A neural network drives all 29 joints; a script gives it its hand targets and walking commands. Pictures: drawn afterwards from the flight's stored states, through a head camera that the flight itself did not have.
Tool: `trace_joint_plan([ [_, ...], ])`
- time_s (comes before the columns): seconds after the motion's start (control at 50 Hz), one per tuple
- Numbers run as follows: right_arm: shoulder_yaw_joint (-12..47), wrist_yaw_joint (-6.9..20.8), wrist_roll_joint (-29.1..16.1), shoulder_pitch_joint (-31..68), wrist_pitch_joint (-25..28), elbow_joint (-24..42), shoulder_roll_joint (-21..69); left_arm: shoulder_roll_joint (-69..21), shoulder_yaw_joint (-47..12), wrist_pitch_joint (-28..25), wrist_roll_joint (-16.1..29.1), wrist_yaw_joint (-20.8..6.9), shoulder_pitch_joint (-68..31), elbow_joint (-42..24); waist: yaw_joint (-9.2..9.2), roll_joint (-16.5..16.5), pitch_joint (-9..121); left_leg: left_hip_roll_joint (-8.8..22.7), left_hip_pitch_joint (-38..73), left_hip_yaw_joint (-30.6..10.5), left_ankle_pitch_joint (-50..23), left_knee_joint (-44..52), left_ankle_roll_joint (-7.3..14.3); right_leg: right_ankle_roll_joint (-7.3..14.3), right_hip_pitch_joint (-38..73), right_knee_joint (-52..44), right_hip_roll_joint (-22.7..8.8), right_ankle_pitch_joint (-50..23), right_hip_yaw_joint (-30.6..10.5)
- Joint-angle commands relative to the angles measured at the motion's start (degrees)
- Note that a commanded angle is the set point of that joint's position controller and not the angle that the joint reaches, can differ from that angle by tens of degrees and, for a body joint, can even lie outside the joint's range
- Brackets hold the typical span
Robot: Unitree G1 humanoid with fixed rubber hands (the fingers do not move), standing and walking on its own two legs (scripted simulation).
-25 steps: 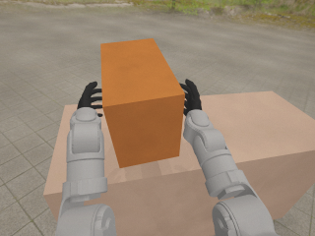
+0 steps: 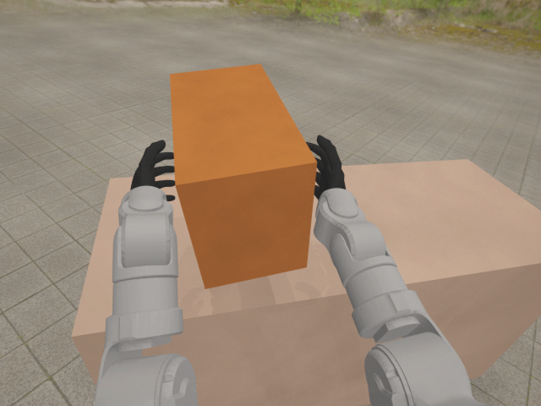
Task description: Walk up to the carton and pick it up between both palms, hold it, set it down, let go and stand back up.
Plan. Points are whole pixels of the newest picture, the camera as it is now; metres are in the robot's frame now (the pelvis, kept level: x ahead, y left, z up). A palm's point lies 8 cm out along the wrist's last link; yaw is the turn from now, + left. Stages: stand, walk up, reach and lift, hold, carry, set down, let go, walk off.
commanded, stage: hold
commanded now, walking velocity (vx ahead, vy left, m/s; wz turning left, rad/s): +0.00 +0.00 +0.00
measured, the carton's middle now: (235, 166) +0.48 +0.02 +0.18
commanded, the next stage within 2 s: none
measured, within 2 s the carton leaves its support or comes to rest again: neither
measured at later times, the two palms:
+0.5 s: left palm (150, 200) +0.34 +0.13 +0.21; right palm (336, 201) +0.34 -0.12 +0.20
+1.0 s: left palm (140, 200) +0.35 +0.15 +0.20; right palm (324, 191) +0.36 -0.10 +0.21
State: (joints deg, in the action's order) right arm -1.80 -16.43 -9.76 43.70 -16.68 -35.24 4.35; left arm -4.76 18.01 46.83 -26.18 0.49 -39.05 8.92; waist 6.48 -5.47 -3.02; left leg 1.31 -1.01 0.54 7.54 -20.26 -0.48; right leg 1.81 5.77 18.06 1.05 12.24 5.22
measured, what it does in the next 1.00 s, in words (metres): stands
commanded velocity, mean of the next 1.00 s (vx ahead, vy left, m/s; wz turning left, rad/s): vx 0.00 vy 0.00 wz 0.00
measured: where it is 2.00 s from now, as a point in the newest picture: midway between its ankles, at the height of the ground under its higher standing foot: outside the picture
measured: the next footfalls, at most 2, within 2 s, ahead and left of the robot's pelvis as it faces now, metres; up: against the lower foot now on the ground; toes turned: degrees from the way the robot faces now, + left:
none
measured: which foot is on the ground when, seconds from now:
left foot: down 0.00-1.00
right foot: down 0.00-1.00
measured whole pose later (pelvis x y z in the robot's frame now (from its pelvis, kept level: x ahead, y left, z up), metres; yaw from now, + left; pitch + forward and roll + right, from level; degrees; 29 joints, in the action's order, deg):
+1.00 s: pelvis -0.01 +0.00 +0.00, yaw +0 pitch -11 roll +0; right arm -6.1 -14.7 -6.2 45.7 -15.4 -39.1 5.9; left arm -5.0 20.0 46.0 -27.8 -0.7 -41.1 12.2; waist 4.6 -6.3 -2.1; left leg 1.5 -2.4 0.9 5.8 -19.0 -0.7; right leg 2.1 3.2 18.9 1.1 11.6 5.1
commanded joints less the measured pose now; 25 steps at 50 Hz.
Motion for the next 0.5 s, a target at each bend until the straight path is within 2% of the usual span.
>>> trace_joint_plan([
  [0.0,17.86,7.0,-5.12,45.39,3.36,17.43,26.83,-30.16,-26.87,-5.93,11.35,-10.86,-42.27,-10.1,1.6,9.3,23.15,-2.1,14.15,1.45,-14.16,-0.81,-0.31,-4.15,-2.82,-3.06,1.06,-12.6,0.87],
  [0.04,18.49,6.63,-5.35,43.67,3.23,18.83,26.86,-30.26,-27.99,-5.73,11.86,-10.9,-41.76,-12.46,2.3,9.43,23.68,-2.16,14.99,1.21,-15.97,-1.33,-0.64,-4.13,-2.12,-2.67,1.29,-14.2,0.91],
  [0.06,18.45,6.53,-5.54,43.64,2.95,18.32,26.26,-29.64,-27.21,-5.37,11.12,-10.92,-40.08,-10.25,2.35,8.63,21.35,-2.1,14.28,0.97,-15.44,-1.06,-0.53,-4.38,-2.76,-2.99,1.34,-13.25,0.71],
  [0.08,19.32,6.55,-5.71,43.53,3.06,19.64,26.24,-30.22,-28.0,-5.36,11.29,-10.86,-40.01,-11.93,1.87,9.3,21.97,-2.05,14.93,1.4,-16.35,-1.24,-0.91,-4.18,-2.61,-2.95,1.3,-13.89,1.24],
  [0.12,20.47,6.34,-6.39,42.99,3.07,21.26,26.79,-30.47,-28.98,-5.22,11.75,-10.77,-39.62,-13.99,2.02,9.39,23.47,-2.0,15.46,1.08,-18.04,-1.82,-1.03,-4.08,-1.64,-2.4,1.62,-15.38,1.27],
  [0.14,20.63,6.28,-6.57,42.47,2.81,21.08,26.37,-29.98,-28.37,-4.94,11.45,-10.7,-38.38,-12.81,1.74,8.83,22.1,-1.89,14.95,0.86,-18.09,-1.87,-0.98,-4.1,-2.07,-2.65,1.64,-15.0,1.14],
  [0.24,24.15,5.69,-8.56,41.34,2.7,26.66,26.95,-29.99,-30.56,-4.64,12.45,-10.35,-36.57,-17.78,1.32,8.71,25.72,-2.14,16.87,0.73,-23.61,-3.47,-1.66,-4.63,0.3,-1.55,2.07,-22.28,0.87],
  [0.26,24.15,5.41,-8.18,40.77,2.36,26.61,26.49,-29.7,-30.81,-4.36,12.4,-10.34,-36.69,-17.35,2.02,8.36,24.78,-2.05,16.89,0.6,-23.48,-3.57,-1.57,-4.68,-0.02,-1.46,1.82,-22.01,0.77],
  [0.34,23.95,5.28,-7.18,40.33,1.28,24.64,26.8,-28.19,-28.01,-3.66,11.02,-10.91,-37.17,-15.76,0.55,6.27,19.94,-2.24,14.12,1.26,-16.19,-1.84,-0.53,-4.8,-1.72,-2.41,1.46,-16.7,0.72],
  [0.36,23.66,5.48,-7.15,40.35,1.1,23.98,27.32,-28.59,-28.31,-3.63,11.05,-11.06,-38.12,-16.17,0.42,6.42,20.07,-2.1,13.96,1.65,-14.84,-1.37,-0.49,-4.63,-2.16,-2.43,1.31,-15.05,0.75],
  [0.38,23.08,5.69,-6.78,40.35,0.98,22.95,27.27,-28.64,-27.55,-3.28,10.49,-11.16,-37.3,-13.91,0.01,6.72,18.28,-2.07,13.23,1.69,-13.06,-0.49,-0.34,-4.53,-2.91,-2.96,1.22,-12.45,0.61],
  [0.44,23.23,6.21,-6.57,42.04,1.54,24.36,28.1,-30.38,-29.19,-3.49,11.46,-11.07,-38.06,-15.14,-0.25,7.1,21.34,-2.05,14.35,2.08,-13.7,-0.51,-0.47,-4.25,-3.42,-2.58,1.14,-12.17,0.23],
  [0.48,22.41,6.12,-6.3,42.41,1.5,23.36,27.89,-29.93,-28.37,-3.57,11.36,-11.22,-38.41,-13.64,0.06,6.55,20.56,-1.98,14.31,1.9,-13.28,-0.48,-0.33,-4.47,-3.74,-3.05,1.37,-11.44,0.2],
])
